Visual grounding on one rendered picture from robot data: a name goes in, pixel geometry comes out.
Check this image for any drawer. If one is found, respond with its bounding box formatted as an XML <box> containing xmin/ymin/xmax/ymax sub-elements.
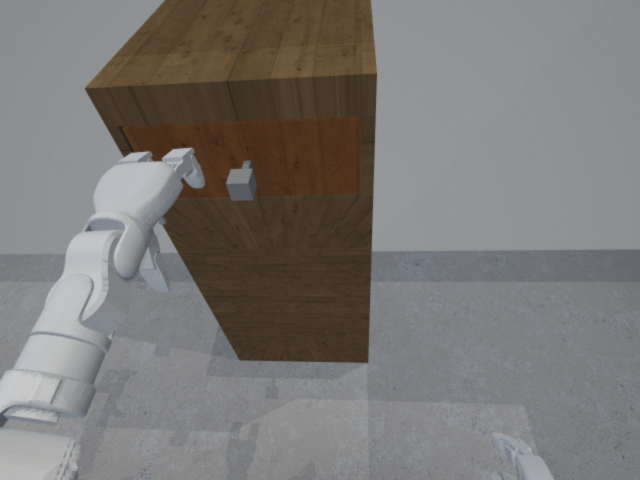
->
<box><xmin>122</xmin><ymin>116</ymin><xmax>360</xmax><ymax>198</ymax></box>

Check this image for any robot right hand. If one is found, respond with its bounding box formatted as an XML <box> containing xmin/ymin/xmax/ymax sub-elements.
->
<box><xmin>490</xmin><ymin>432</ymin><xmax>555</xmax><ymax>480</ymax></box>

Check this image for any handle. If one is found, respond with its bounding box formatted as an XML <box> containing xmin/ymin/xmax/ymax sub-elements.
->
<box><xmin>226</xmin><ymin>161</ymin><xmax>257</xmax><ymax>201</ymax></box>

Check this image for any left robot forearm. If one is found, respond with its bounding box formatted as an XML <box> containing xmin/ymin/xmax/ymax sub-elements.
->
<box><xmin>0</xmin><ymin>211</ymin><xmax>150</xmax><ymax>427</ymax></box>

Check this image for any robot left upper arm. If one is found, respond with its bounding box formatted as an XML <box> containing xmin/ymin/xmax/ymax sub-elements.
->
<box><xmin>0</xmin><ymin>427</ymin><xmax>83</xmax><ymax>480</ymax></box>

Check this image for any cabinet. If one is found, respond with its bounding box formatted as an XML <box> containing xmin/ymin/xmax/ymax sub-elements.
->
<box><xmin>85</xmin><ymin>0</ymin><xmax>377</xmax><ymax>363</ymax></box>

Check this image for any robot left hand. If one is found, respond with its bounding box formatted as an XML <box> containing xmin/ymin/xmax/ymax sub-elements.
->
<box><xmin>93</xmin><ymin>148</ymin><xmax>205</xmax><ymax>293</ymax></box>

